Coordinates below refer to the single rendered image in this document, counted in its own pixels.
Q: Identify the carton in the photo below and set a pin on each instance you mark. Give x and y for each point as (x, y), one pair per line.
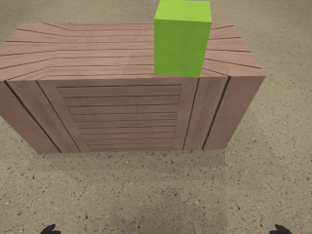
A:
(181, 33)

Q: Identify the pedestal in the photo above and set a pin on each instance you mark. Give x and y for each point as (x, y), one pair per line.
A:
(83, 87)

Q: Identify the robot right hand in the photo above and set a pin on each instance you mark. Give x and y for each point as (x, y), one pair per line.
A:
(280, 230)

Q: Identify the robot left hand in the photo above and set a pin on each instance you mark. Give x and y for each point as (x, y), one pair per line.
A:
(49, 228)

